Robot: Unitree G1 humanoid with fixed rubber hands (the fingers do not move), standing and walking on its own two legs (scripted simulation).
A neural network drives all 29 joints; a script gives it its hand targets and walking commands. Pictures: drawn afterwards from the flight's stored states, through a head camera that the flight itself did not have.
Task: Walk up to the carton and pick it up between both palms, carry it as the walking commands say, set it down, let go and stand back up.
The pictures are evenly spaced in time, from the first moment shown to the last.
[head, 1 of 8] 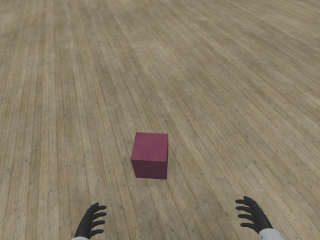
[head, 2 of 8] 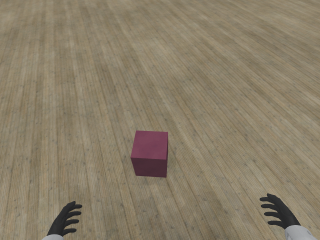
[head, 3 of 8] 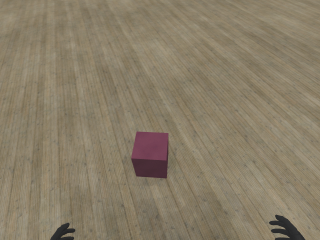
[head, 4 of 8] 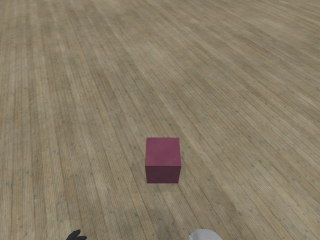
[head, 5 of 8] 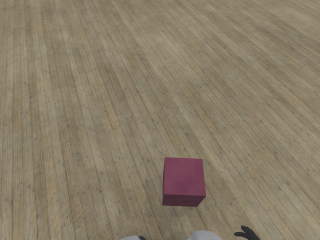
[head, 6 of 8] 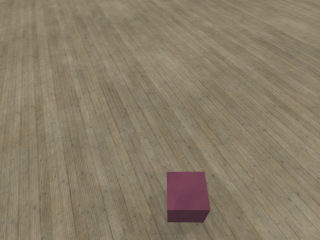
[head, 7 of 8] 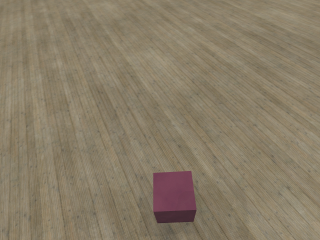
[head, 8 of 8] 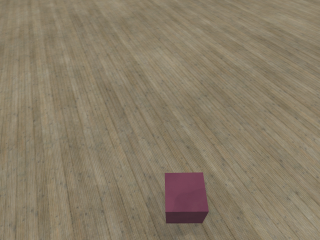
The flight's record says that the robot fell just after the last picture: no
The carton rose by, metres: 0.00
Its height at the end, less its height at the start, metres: +0.00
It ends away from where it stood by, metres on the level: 0.00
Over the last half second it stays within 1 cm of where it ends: yes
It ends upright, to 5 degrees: yes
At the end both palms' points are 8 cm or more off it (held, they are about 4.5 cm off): yes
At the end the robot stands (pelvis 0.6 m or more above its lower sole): yes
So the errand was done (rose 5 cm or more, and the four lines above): no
